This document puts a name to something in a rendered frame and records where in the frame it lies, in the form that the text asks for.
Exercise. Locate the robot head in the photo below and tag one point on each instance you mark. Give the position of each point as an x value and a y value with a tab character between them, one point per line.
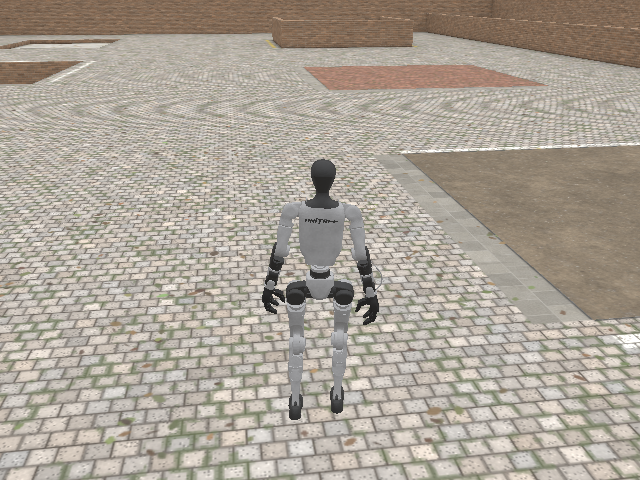
323	174

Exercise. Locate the left robot hand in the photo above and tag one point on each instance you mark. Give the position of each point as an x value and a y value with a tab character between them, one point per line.
267	298

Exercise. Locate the robot right upper arm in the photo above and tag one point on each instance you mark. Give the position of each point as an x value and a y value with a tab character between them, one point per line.
353	214

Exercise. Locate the robot right shin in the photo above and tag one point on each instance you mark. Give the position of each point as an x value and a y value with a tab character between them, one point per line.
339	366

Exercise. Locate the right robot forearm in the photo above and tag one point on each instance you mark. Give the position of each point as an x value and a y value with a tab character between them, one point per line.
366	275

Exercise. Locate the robot left upper arm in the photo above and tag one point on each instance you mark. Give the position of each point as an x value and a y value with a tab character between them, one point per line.
290	211

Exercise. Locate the right robot hand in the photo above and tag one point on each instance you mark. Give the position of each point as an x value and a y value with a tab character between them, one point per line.
374	308

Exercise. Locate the left robot forearm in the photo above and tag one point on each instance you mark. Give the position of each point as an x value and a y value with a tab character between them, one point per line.
274	270

